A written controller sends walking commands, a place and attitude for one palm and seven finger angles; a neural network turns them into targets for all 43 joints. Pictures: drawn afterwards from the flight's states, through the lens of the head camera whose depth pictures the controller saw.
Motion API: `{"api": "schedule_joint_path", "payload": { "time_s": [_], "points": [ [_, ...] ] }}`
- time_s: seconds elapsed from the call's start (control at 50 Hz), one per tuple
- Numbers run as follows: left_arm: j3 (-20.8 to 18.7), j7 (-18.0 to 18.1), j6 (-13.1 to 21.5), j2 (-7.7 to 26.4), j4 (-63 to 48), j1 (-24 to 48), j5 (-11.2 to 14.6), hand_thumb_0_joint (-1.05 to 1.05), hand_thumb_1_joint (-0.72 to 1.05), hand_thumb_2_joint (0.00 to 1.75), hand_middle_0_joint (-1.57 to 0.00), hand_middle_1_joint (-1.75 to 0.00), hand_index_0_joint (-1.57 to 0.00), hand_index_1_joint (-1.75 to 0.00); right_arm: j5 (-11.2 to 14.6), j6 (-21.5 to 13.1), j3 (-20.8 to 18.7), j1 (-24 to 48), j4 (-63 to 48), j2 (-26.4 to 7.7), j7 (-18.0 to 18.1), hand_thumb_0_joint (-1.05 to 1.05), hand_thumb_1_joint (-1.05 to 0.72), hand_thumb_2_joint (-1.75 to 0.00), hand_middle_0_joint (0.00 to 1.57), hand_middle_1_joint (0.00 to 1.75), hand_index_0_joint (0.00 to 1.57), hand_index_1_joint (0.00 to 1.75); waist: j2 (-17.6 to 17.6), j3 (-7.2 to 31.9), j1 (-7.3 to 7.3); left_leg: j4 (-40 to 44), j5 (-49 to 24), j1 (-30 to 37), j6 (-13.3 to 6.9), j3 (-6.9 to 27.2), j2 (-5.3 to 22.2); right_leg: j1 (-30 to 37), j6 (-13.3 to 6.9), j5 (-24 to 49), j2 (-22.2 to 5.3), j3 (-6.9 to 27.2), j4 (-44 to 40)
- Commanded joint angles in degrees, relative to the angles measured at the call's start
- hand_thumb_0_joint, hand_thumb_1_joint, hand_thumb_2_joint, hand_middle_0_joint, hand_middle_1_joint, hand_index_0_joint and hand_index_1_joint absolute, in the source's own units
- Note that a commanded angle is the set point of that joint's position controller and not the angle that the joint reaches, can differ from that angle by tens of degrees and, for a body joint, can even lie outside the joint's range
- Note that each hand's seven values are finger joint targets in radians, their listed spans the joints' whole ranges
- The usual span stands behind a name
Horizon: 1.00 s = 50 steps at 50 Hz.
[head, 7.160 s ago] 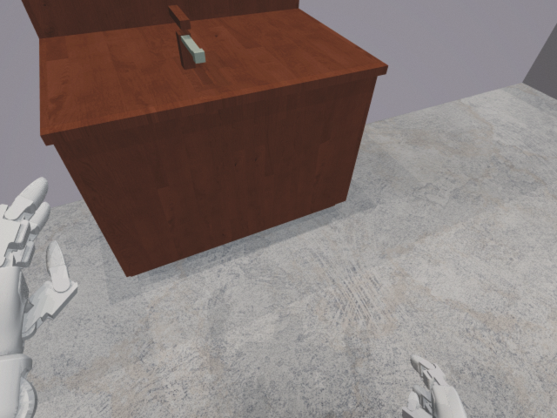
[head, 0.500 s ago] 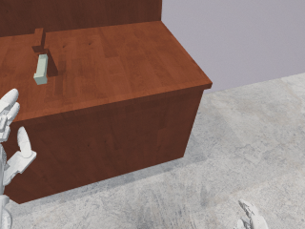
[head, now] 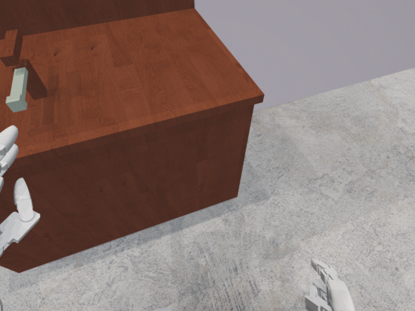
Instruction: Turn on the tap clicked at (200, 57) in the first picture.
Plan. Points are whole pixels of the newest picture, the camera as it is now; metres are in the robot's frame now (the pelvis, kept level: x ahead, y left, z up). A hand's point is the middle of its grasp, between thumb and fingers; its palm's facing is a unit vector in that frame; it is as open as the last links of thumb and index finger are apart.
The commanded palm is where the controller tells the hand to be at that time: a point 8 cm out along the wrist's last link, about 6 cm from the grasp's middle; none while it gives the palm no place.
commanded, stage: come to a stop and stand still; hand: left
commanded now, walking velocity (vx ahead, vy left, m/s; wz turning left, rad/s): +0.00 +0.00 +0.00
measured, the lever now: (16, 103) +0.52 +0.46 +0.09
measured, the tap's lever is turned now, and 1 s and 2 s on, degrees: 0 0 0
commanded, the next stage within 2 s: look again from close up in 0.08 s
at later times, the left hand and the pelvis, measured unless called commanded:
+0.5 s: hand (16, 230) +0.20 +0.26 +0.15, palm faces +0.25 -0.87 -0.42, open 7.4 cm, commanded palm +0.15 +0.31 +0.18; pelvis -0.02 +0.04 +0.00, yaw -2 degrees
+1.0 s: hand out of the picture +0.28 +0.33 +0.16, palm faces +0.39 -0.85 -0.35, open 7.4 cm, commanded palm +0.22 +0.36 +0.18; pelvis +0.05 +0.08 -0.02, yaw -1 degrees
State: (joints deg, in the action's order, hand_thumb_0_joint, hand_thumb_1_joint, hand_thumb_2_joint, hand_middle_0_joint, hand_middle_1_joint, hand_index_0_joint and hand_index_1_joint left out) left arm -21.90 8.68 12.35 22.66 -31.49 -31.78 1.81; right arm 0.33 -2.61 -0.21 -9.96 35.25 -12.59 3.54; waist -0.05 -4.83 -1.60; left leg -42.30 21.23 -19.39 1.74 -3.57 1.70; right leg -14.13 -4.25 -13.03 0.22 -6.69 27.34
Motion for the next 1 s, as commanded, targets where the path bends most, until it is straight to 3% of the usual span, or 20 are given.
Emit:
{"api": "schedule_joint_path", "payload": {
  "time_s": [0.0, 0.08, 0.14, 0.16, 0.18, 0.2, 0.22, 0.32, 0.4, 0.42, 0.52, 0.62, 0.7, 0.76, 0.8, 0.84, 0.86, 0.9, 0.94, 0.98],
  "points": [
    [-5.99, 2.10, 2.25, 6.74, -8.86, 2.43, 0.77, 0.00, 0.90, 0.90, -0.20, -0.30, -0.20, -0.30, -0.29, -2.83, -1.50, 3.08, -8.95, -3.77, 0.45, 0.00, -0.90, -0.90, 0.20, 0.30, 0.20, 0.30, -4.63, 12.59, 1.64, 14.31, -9.53, 6.21, -0.66, -0.56, -0.58, 8.33, -0.53, 18.84, -11.68, 10.83, -5.84],
    [-3.31, 2.03, 2.42, 7.43, -11.78, 7.12, 0.11, 0.00, 0.90, 0.90, -0.20, -0.30, -0.20, -0.30, 0.49, -3.50, -2.65, 3.25, -9.88, -6.93, 0.92, 0.00, -0.90, -0.90, 0.20, 0.30, 0.20, 0.30, 6.56, 10.74, 2.55, 21.25, -22.23, 10.57, -4.35, 9.23, 10.29, 2.56, 4.10, 2.67, -4.52, 9.03, -1.95],
    [-2.41, 1.87, 2.81, 7.49, -12.73, 11.11, -0.76, 0.00, 0.90, 0.90, -0.20, -0.30, -0.20, -0.30, -0.34, -4.22, -1.21, 4.27, -9.51, -5.61, 1.04, 0.00, -0.90, -0.90, 0.20, 0.30, 0.20, 0.30, 12.98, 6.99, 2.43, 25.15, -17.37, 1.78, -5.15, 11.04, 11.77, 5.49, 4.41, -2.03, -3.33, 6.45, 1.97],
    [-36.22, 0.82, 7.69, 50.45, -14.48, 62.77, -8.00, 0.00, 0.90, 0.90, -0.20, -0.30, -0.20, -0.30, -2.82, -8.62, -4.58, -6.19, -6.99, -8.04, 0.22, 0.00, -0.90, -0.90, 0.20, 0.30, 0.20, 0.30, 0.55, 3.14, 6.58, 8.45, -16.54, -6.34, -6.10, 2.63, 7.92, 1.94, 5.92, 8.49, -8.49, 14.49, -8.83],
    [-12.87, -1.99, 3.83, 17.59, 11.61, 36.76, -2.44, 0.00, 0.90, 0.90, -0.20, -0.30, -0.20, -0.30, -0.91, -8.13, -1.48, -1.35, -5.66, -1.27, -0.98, 0.00, -0.90, -0.90, 0.20, 0.30, 0.20, 0.30, -2.80, 12.76, 3.26, 4.07, -12.72, 1.52, -2.86, 2.80, -1.58, 4.48, -0.37, 18.08, -11.27, 20.19, -7.38],
    [-8.29, -1.99, 4.76, 13.58, 3.24, 29.65, -1.49, 0.00, 0.90, 0.90, -0.20, -0.30, -0.20, -0.30, 0.05, -8.58, -2.13, -0.10, -10.27, -3.61, -0.96, 0.00, -0.90, -0.90, 0.20, 0.30, 0.20, 0.30, -2.60, 7.90, 4.39, 5.95, -8.76, 2.19, -2.03, 2.25, -1.27, 4.77, 2.12, 27.88, -12.93, 22.30, -10.43],
    [-2.18, -2.00, 5.22, 5.08, 9.37, 27.17, 0.03, 0.00, 0.90, 0.90, -0.20, -0.30, -0.20, -0.30, 1.33, -9.52, -1.60, 0.73, -10.37, -3.34, -1.64, 0.00, -0.90, -0.90, 0.20, 0.30, 0.20, 0.30, 1.68, 11.55, 3.19, 10.48, -9.90, 4.42, -1.84, 1.36, -1.00, 9.35, 1.33, 29.63, -13.82, 19.66, -7.92],
    [0.33, -2.17, 5.14, 4.67, -2.09, 9.82, 1.46, 0.00, 0.90, 0.90, -0.20, -0.30, -0.20, -0.30, 0.53, -9.41, -2.12, 2.17, -10.95, -6.17, -3.79, 0.00, -0.90, -0.90, 0.20, 0.30, 0.20, 0.30, 5.96, 11.71, 4.59, 20.88, -13.05, 7.25, -3.93, 6.79, 3.18, 6.81, 3.52, 2.67, -5.30, 10.57, -5.20],
    [-7.02, -1.97, 4.56, 10.12, -1.79, 9.42, 1.28, 0.00, 0.90, 0.90, -0.20, -0.30, -0.20, -0.30, 0.40, -7.93, -1.02, 3.38, -12.80, -5.82, -2.49, 0.00, -0.90, -0.90, 0.20, 0.30, 0.20, 0.30, -4.79, 6.62, 4.00, 27.01, 3.49, -1.92, -4.12, 9.74, 4.22, 6.13, 3.49, -9.54, -2.98, 8.71, -6.70],
    [-10.88, -1.64, 4.59, 14.00, -2.78, 11.39, 1.33, 0.00, 0.90, 0.90, -0.20, -0.30, -0.20, -0.30, 0.25, -7.67, -1.00, 3.67, -13.19, -5.98, -1.89, 0.00, -0.90, -0.90, 0.20, 0.30, 0.20, 0.30, -2.93, 5.51, 3.96, 28.42, 4.68, -2.15, -3.85, 9.85, 3.97, 5.23, 3.59, -10.48, -2.42, 8.31, -6.85],
    [-6.84, -2.16, 5.43, 10.13, -5.68, 21.17, 0.73, 0.00, 0.90, 0.90, -0.20, -0.30, -0.20, -0.30, 0.02, -8.79, -0.19, 3.38, -13.47, -5.06, -1.21, 0.00, -0.90, -0.90, 0.20, 0.30, 0.20, 0.30, 9.25, 5.73, 3.40, 32.42, 9.65, -3.07, -4.61, 10.36, 5.89, 7.94, 3.50, -4.71, -0.97, 6.45, -1.02],
    [0.42, -2.60, 4.91, 4.47, -5.81, 19.16, -0.28, 0.00, 0.90, 0.90, -0.20, -0.30, -0.20, -0.30, -0.60, -10.48, -0.91, 2.56, -12.24, -6.20, -2.24, 0.00, -0.90, -0.90, 0.20, 0.30, 0.20, 0.30, 7.50, 9.63, 3.14, 27.08, 12.88, 1.79, -5.84, 9.24, 3.86, 6.53, 2.15, -8.42, -0.90, 5.90, -1.18],
    [-0.57, -2.27, 4.22, 5.31, -2.51, 16.34, -0.80, 0.00, 0.90, 0.90, -0.20, -0.30, -0.20, -0.30, -0.82, -9.58, -1.33, 1.92, -11.35, -6.54, -2.16, 0.00, -0.90, -0.90, 0.20, 0.30, 0.20, 0.30, -1.29, 5.51, 3.04, 18.92, 12.03, -1.14, -5.78, 8.03, 0.29, 1.77, -0.23, -18.10, -3.62, 13.59, -6.14],
    [-3.06, -2.13, 4.27, 7.60, -1.91, 17.43, -0.36, 0.00, 0.90, 0.90, -0.20, -0.30, -0.20, -0.30, -0.51, -8.29, -1.20, 1.69, -10.90, -5.95, -1.93, 0.00, -0.90, -0.90, 0.20, 0.30, 0.20, 0.30, -7.52, 3.40, 2.61, 2.82, 3.14, -5.58, -4.50, 3.79, -2.37, 0.08, -5.36, -23.87, -12.42, 27.19, -11.49],
    [-4.61, -1.58, 4.91, 8.91, -3.82, 19.91, 0.02, 0.00, 0.90, 0.90, -0.20, -0.30, -0.20, -0.30, -0.21, -7.97, -1.25, 1.25, -10.74, -5.80, -2.00, 0.00, -0.90, -0.90, 0.20, 0.30, 0.20, 0.30, -8.83, 4.00, 2.35, -1.70, 1.14, -8.02, -3.83, 3.68, -1.67, 2.31, -8.32, -20.05, -16.76, 29.94, -10.49],
    [-5.72, -1.37, 4.95, 9.56, -5.22, 20.85, 0.28, 0.00, 0.90, 0.90, -0.20, -0.30, -0.20, -0.30, 0.16, -7.55, -1.39, 0.63, -10.20, -6.13, -2.18, 0.00, -0.90, -0.90, 0.20, 0.30, 0.20, 0.30, -4.56, 5.74, 1.53, 5.62, -1.62, -1.52, -3.85, 4.56, -0.61, 0.88, -6.49, -9.32, -14.77, 23.20, -0.94],
    [-5.83, -1.64, 5.12, 9.36, -6.60, 19.91, 0.60, 0.00, 0.90, 0.90, -0.20, -0.30, -0.20, -0.30, 0.17, -7.42, -1.38, 0.35, -10.13, -6.07, -2.06, 0.00, -0.90, -0.90, 0.20, 0.30, 0.20, 0.30, 2.25, 7.44, 0.76, 13.61, -4.37, 6.67, -4.69, 6.43, -0.33, -3.79, -3.14, -5.89, -9.22, 16.16, 7.53],
    [-5.47, -2.10, 6.06, 9.01, -11.64, 18.37, 0.73, 0.00, 0.90, 0.90, -0.20, -0.30, -0.20, -0.30, 0.25, -8.11, -1.93, 1.88, -11.78, -6.15, -2.26, 0.00, -0.90, -0.90, 0.20, 0.30, 0.20, 0.30, 20.86, 9.25, 0.89, 24.30, -19.28, 23.41, -9.86, 27.95, 11.47, -22.33, 3.39, -15.89, 2.57, 3.86, 28.99],
    [-6.24, -2.28, 6.37, 10.70, -14.63, 18.62, 0.37, 0.00, 0.90, 0.90, -0.20, -0.30, -0.20, -0.30, -1.47, -8.91, -1.77, 1.69, -11.22, -5.38, -3.35, 0.00, -0.90, -0.90, 0.20, 0.30, 0.20, 0.30, 15.13, 9.53, -0.02, 22.28, -42.31, 31.75, -7.35, 30.68, 13.68, -31.58, 2.05, -17.14, 0.91, 6.70, 42.58],
    [-4.98, -2.23, 5.01, 7.91, -13.03, 13.35, 0.49, 0.00, 0.90, 0.90, -0.20, -0.30, -0.20, -0.30, -0.70, -8.43, -3.33, -0.38, -10.97, -6.57, -4.15, 0.00, -0.90, -0.90, 0.20, 0.30, 0.20, 0.30, 4.86, 9.16, 0.02, 19.19, -42.54, 31.46, -7.79, 21.53, 11.37, -33.71, 2.20, -12.27, 0.05, 4.22, 42.62]
  ]
}}
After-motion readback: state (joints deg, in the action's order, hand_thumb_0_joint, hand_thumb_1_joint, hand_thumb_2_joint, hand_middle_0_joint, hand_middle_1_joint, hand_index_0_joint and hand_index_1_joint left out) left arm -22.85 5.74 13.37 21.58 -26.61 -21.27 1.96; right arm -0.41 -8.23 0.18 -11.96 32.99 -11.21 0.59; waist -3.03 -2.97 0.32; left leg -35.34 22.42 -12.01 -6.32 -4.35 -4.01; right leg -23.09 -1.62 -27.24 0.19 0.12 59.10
